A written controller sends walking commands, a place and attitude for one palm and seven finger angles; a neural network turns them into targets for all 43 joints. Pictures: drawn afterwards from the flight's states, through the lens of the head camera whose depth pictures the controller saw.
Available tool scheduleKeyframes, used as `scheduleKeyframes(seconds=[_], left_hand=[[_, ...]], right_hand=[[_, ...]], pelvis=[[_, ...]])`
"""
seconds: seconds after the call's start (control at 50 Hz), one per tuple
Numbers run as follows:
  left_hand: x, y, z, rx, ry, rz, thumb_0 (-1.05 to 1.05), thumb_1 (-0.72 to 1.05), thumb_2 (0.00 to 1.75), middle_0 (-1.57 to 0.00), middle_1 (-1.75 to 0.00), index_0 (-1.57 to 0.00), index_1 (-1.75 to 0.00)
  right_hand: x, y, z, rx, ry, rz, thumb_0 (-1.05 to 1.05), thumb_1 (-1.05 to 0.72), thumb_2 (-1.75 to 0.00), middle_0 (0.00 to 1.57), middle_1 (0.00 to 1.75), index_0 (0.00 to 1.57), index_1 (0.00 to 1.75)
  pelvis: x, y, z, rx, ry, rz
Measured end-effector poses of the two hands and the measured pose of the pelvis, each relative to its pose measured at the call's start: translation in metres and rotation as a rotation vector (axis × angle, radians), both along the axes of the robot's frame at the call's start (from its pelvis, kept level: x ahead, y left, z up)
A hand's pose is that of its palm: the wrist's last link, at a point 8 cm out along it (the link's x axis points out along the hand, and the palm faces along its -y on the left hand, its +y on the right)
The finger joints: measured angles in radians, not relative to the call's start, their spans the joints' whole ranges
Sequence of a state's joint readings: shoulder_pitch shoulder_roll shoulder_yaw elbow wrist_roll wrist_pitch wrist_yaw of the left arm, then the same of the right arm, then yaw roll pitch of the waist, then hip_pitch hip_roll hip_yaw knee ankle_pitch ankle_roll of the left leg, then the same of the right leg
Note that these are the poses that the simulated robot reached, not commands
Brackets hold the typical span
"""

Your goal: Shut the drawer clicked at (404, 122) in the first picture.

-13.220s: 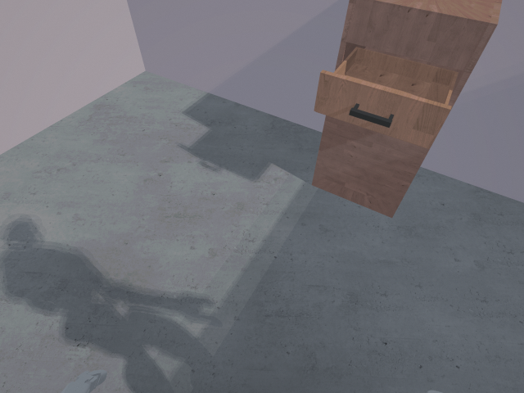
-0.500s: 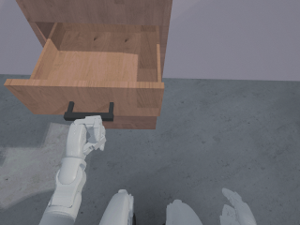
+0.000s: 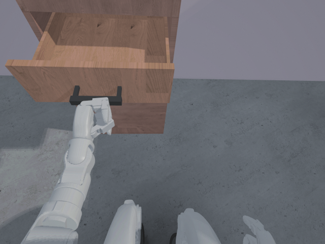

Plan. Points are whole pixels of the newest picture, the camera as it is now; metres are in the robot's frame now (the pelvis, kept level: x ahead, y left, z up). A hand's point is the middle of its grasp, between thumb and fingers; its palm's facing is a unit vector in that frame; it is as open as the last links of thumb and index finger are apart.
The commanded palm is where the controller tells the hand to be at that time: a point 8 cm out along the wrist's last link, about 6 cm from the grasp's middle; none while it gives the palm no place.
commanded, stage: push the drawer shut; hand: left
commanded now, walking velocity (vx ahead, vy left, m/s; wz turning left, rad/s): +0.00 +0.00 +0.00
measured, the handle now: (97, 95) +0.47 +0.18 +0.04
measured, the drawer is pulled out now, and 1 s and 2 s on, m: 0.20 0.07 0.00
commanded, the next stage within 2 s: pull the fist back off the drawer in 1.98 s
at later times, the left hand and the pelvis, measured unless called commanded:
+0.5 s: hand (113, 92) +0.49 +0.14 +0.03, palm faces +0.02 -1.00 -0.04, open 3.1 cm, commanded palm +0.48 +0.18 +0.04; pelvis +0.01 +0.01 +0.00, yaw -2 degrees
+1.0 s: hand (115, 79) +0.53 +0.14 +0.03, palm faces +0.04 -1.00 -0.04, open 3.2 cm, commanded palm +0.54 +0.17 +0.04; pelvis +0.01 +0.00 -0.01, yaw -2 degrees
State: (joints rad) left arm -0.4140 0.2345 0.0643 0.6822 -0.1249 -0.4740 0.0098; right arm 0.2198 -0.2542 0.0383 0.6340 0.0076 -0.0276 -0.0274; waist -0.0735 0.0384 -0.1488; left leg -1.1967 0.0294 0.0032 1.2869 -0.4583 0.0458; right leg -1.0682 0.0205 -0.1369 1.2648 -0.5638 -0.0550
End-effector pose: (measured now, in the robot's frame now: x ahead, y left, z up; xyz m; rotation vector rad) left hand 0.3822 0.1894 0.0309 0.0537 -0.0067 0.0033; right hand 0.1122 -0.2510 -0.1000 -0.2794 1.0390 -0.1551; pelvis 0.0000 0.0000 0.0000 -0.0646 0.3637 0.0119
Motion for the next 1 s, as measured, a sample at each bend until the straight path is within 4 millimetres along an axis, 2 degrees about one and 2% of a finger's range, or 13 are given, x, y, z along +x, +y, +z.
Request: scheduleKeyframes(seconds=[0.28,0.44,1.0], left_hand=[[0.053,0.001,0.003,-0.003,-0.002,0.012,0.01,0.78,0.97,-1.40,-1.60,-1.40,-1.60],[0.076,0.002,0.004,-0.008,0.002,0.018,0.02,0.77,0.95,-1.40,-1.60,-1.40,-1.60],[0.127,0.001,0.005,-0.010,0.010,0.034,0.04,0.77,0.97,-1.40,-1.60,-1.40,-1.60]], right_hand=[[-0.049,-0.001,-0.005,-0.013,0.120,-0.062,0.01,-0.91,-0.90,0.20,0.30,0.20,0.30],[-0.070,0.001,-0.008,-0.003,0.202,-0.094,0.00,-0.91,-0.90,0.20,0.30,0.20,0.30],[-0.090,-0.006,-0.010,-0.013,0.310,-0.124,0.00,-0.91,-0.90,0.20,0.30,0.20,0.30]], pelvis=[[0.000,0.007,-0.003,-0.003,0.037,-0.017],[0.004,0.010,-0.004,-0.004,0.059,-0.027],[0.010,0.003,-0.011,-0.018,0.109,-0.029]])
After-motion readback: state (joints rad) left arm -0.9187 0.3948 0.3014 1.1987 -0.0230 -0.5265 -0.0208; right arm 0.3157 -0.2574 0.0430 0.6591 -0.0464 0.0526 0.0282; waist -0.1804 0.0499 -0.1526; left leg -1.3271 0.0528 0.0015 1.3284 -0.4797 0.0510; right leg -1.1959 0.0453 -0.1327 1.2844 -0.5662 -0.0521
